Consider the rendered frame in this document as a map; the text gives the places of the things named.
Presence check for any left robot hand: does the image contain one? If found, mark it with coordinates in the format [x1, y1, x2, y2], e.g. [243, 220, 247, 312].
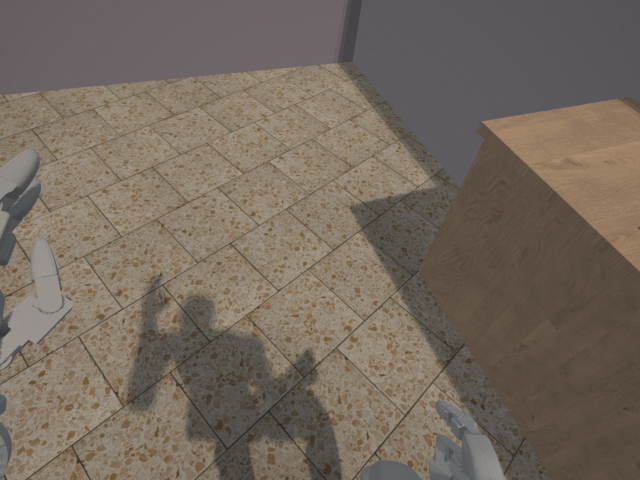
[0, 148, 73, 371]

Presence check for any robot right thigh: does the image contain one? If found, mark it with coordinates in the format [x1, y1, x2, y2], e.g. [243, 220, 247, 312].
[360, 460, 422, 480]

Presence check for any right robot hand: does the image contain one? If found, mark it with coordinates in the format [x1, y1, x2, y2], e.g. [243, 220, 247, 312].
[429, 400, 505, 480]

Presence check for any counter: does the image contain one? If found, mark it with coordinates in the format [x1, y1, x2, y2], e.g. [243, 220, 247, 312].
[418, 97, 640, 480]

